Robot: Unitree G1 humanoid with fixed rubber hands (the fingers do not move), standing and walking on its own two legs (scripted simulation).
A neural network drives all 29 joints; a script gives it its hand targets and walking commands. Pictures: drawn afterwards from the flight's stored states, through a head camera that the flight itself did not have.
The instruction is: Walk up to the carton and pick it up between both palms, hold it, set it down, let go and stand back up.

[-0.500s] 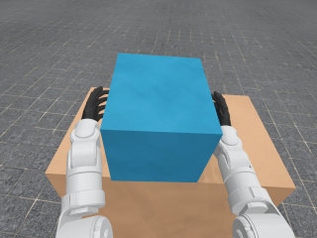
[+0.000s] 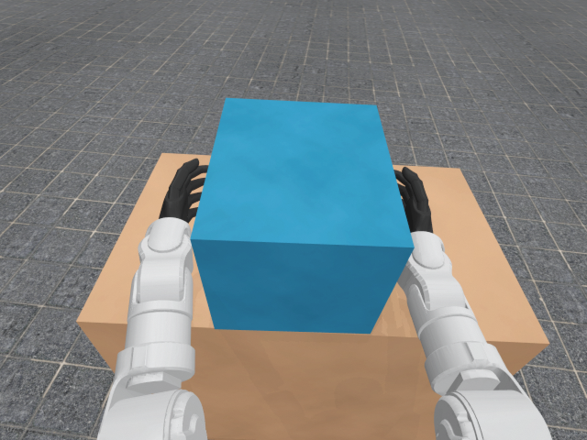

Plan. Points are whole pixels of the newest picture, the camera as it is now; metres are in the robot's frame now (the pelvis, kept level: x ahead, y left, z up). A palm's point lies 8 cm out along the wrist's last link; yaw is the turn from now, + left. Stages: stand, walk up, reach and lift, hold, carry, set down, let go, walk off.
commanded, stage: set down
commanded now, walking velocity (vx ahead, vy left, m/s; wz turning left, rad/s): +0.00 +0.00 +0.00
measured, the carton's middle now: (297, 214) +0.41 -0.02 +0.10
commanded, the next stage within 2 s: none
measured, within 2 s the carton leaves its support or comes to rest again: rests again in 2.00 s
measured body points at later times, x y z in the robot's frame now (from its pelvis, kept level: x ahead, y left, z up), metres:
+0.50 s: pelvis +0.00 +0.00 +0.00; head +0.00 +0.03 +0.45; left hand +0.43 +0.14 +0.11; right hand +0.38 -0.18 +0.11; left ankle +0.00 +0.11 -0.75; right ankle -0.02 -0.12 -0.75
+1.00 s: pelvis +0.01 +0.00 +0.00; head +0.03 +0.03 +0.45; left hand +0.45 +0.13 +0.09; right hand +0.39 -0.19 +0.09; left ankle +0.00 +0.11 -0.75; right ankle -0.02 -0.12 -0.75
